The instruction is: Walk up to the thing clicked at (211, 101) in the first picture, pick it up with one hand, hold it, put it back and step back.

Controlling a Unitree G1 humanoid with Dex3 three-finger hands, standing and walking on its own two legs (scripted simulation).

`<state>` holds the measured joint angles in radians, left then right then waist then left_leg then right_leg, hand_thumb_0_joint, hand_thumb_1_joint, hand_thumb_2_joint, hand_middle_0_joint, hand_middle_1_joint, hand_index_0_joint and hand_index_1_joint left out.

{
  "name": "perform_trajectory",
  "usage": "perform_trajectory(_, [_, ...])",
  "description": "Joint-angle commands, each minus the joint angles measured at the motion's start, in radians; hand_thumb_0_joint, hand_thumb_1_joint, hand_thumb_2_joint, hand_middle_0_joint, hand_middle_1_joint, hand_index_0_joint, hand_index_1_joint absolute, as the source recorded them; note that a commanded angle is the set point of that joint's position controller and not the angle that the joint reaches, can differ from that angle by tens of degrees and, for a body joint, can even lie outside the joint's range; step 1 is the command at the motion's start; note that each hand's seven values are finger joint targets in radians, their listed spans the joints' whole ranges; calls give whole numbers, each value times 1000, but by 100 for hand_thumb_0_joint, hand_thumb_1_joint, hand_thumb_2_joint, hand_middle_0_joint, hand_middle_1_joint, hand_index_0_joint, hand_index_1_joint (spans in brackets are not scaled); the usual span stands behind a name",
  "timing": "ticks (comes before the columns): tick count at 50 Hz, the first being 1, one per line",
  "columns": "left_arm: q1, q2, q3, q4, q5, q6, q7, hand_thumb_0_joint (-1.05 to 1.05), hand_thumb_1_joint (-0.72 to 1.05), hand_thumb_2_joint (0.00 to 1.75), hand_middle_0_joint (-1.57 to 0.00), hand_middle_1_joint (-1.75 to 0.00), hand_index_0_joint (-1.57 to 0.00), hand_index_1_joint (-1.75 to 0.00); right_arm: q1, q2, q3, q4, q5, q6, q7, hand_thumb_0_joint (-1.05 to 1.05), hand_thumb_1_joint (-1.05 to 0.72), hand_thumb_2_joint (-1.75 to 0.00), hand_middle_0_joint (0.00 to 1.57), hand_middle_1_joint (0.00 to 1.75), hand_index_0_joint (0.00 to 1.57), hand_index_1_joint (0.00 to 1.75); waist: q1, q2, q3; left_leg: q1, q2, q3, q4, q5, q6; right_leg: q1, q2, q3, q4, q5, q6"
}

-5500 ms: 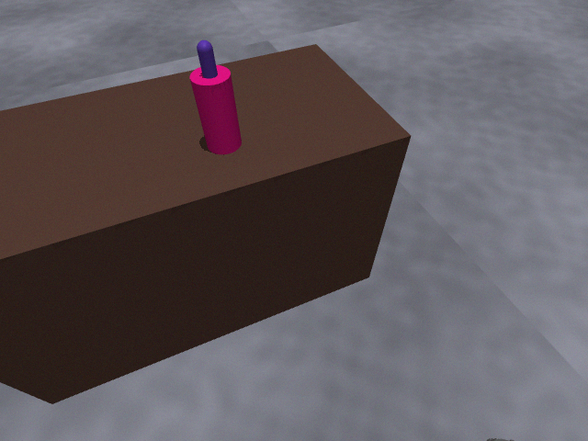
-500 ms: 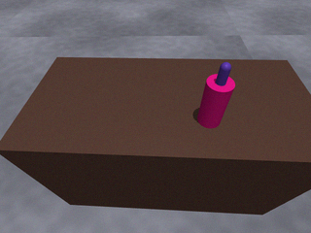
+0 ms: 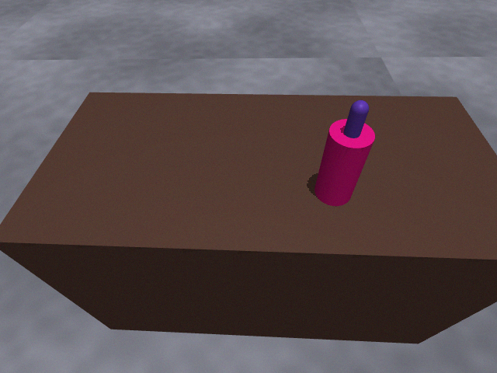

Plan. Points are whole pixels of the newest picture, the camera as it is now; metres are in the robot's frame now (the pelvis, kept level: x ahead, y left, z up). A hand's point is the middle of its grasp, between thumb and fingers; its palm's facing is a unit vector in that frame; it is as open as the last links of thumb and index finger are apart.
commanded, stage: stand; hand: right
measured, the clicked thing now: (345, 153) +0.50 -0.17 +0.04
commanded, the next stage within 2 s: rise first in 0.04 s
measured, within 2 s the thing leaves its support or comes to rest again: neither
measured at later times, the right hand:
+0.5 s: hand (416, 352) +0.16 -0.26 -0.10, palm faces +0.27 +0.90 -0.34, open 13.9 cm
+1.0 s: hand (444, 325) +0.18 -0.26 +0.00, palm faces +0.36 +0.86 -0.36, open 17.6 cm
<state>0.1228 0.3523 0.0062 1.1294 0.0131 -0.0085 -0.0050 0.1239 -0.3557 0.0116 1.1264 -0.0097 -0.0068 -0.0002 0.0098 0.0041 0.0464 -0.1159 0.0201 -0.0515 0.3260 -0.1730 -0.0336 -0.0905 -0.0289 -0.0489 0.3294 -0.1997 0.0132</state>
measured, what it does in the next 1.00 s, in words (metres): stands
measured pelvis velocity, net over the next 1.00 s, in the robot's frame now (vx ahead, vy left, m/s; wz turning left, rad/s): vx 0.01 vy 0.01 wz -0.07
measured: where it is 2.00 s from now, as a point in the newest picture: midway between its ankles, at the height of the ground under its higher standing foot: outside the picture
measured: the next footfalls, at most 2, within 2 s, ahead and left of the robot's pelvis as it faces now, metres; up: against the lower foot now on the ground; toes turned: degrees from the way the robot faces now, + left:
none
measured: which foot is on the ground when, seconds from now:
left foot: down 0.00-1.00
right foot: down 0.00-1.00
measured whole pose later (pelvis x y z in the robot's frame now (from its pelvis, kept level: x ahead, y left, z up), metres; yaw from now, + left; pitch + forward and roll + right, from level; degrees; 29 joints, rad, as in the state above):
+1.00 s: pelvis +0.01 +0.01 -0.01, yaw -4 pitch -2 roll +0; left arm 0.25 0.24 0.12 0.62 -0.02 -0.08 0.07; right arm 0.40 -0.29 -0.22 0.14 0.05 -0.10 -0.06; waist -0.03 -0.04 0.02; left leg -0.13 0.03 0.02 0.42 -0.26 -0.02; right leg -0.13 -0.02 0.02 0.42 -0.25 0.03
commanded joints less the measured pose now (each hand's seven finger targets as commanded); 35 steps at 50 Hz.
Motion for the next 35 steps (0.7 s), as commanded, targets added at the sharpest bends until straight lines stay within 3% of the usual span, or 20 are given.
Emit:
perform_trajectory(1, [-34,213,39,-60,-4,-18,10,0,90,90,-20,-30,-20,-30,-46,-215,-38,-57,1,-19,-11,0,-90,-90,20,30,20,30,-3,8,-60,-13,103,-63,-40,164,43,16,-112,82,-57,118,-29])
perform_trajectory(6, [-30,224,41,-56,-1,-17,10,0,90,90,-20,-30,-20,-30,-38,-210,-37,-54,-1,-17,-11,0,-90,-90,20,30,20,30,-4,-10,-49,-23,100,-66,-51,115,42,6,-110,83,-62,73,-27])
perform_trajectory(7, [-31,223,41,-60,-1,-16,10,0,82,82,-12,-22,-12,-22,-40,-213,-39,-55,0,-17,-11,0,-82,-82,12,22,12,22,-5,-7,-61,-9,102,-65,-48,134,42,2,-111,82,-59,82,-30])
perform_trajectory(8, [-382,60,24,-410,-88,-138,16,0,74,74,-6,-14,-4,-14,-391,-34,-23,-406,68,-96,-24,0,-74,-74,6,14,6,14,0,-44,-86,-94,-20,70,57,57,25,-147,11,5,44,72,-22])
perform_trajectory(9, [-341,79,5,-477,-117,-159,35,0,66,66,-5,-6,-2,-9,-367,-62,-16,-446,110,-139,-43,0,-66,-66,5,6,5,6,-37,30,-121,-27,-34,78,19,-24,31,-99,-4,14,7,19,-17])
perform_trajectory(10, [-209,141,39,-367,-116,-148,52,0,58,58,-5,-6,-3,-9,-241,-157,-62,-353,105,-132,-62,0,-58,-58,5,5,5,5,-23,-3,-62,-57,-25,72,11,-32,32,-106,7,3,10,9,-19])
perform_trajectory(11, [-167,184,84,-312,-113,-137,63,0,50,50,-5,-6,-2,-9,-183,-184,-102,-253,102,-115,-76,0,-50,-50,5,5,5,5,-27,1,-47,-115,-29,79,47,-30,29,-152,17,-1,39,12,-19])
perform_trajectory(12, [-154,216,124,-324,-106,-134,74,0,42,42,-5,-6,-3,-8,-188,-227,-152,-269,96,-113,-87,0,-42,-42,5,5,5,5,-26,-17,-114,-107,-23,81,74,-4,29,-144,17,-1,67,40,-18])
perform_trajectory(13, [-146,199,135,-298,-99,-135,82,0,34,34,-5,-6,-3,-8,-182,-221,-166,-282,82,-119,-94,0,-34,-34,5,5,5,5,-16,-41,-183,-99,-18,80,91,27,32,-123,17,4,86,80,-15])
perform_trajectory(14, [-128,156,123,-274,-87,-137,84,0,26,27,-5,-6,-3,-7,-174,-186,-159,-279,75,-120,-94,0,-26,-26,5,5,5,5,-21,-38,-192,-103,-19,74,93,44,33,-134,19,3,99,103,-14])
perform_trajectory(16, [-56,152,177,-286,-52,-129,76,0,18,22,-4,-6,-4,-5,2,-194,-241,-336,52,-109,-90,0,-10,-20,5,5,5,5,-58,-39,-255,-61,-25,80,109,114,42,-134,20,10,96,175,-13])
perform_trajectory(17, [29,123,168,-260,-48,-122,73,0,12,19,-4,-6,-5,-5,53,-190,-242,-335,50,-102,-89,0,-5,-18,5,5,5,5,-43,-52,-254,-37,-30,86,104,150,38,-119,22,8,90,202,-9])
perform_trajectory(19, [52,165,205,-323,-40,-116,80,0,0,14,-4,-5,-6,-4,61,-177,-245,-423,52,-93,-84,0,7,-15,5,5,5,5,-14,-30,-292,-14,-35,98,95,242,31,-66,23,6,84,283,-9])
perform_trajectory(21, [58,74,163,-353,-47,-106,74,0,-11,12,-4,-5,-6,-4,73,-136,-229,-514,57,-84,-78,0,18,-12,5,5,5,5,-20,-48,-253,-21,-34,103,88,245,31,-81,25,4,80,283,-11])
perform_trajectory(24, [-62,46,138,-479,-51,-112,81,0,-31,11,-5,-5,-4,-6,-42,-112,-199,-685,60,-87,-78,0,37,-9,5,6,5,6,-12,-41,-178,-61,-28,100,52,130,29,-109,21,9,51,159,-17])
perform_trajectory(28, [-63,45,126,-595,-48,-131,95,0,-50,8,-6,-6,-4,-7,-4,-103,-193,-815,55,-103,-83,0,52,-5,4,6,5,6,-7,-18,-165,-59,-20,100,40,96,28,-73,26,10,46,126,-22])
perform_trajectory(29, [-60,39,118,-614,-48,-134,99,0,-53,8,-6,-6,-4,-8,-2,-124,-215,-870,55,-109,-87,0,56,-5,4,6,5,6,-22,-26,-173,-52,-19,101,43,96,29,-64,28,11,45,131,-20])
perform_trajectory(32, [28,68,138,-668,-44,-140,106,0,-56,7,-6,-6,-4,-7,83,-138,-249,-916,54,-117,-92,0,60,-4,4,6,5,6,-18,-17,-170,-26,-20,111,51,141,29,-36,27,13,45,183,-19])
perform_trajectory(34, [63,10,108,-663,-45,-133,99,0,-56,7,-6,-6,-4,-7,128,-124,-254,-987,53,-121,-88,0,60,-4,4,6,5,6,-36,-52,-150,-22,-18,112,56,160,31,-32,32,10,43,209,-15])
perform_trajectory(35, [27,71,157,-713,-44,-137,105,0,-56,7,-5,-6,-4,-7,143,-155,-295,-968,56,-119,-92,0,61,-4,4,6,5,6,-31,-8,-151,-14,-16,114,51,169,26,-36,33,11,50,218,-19])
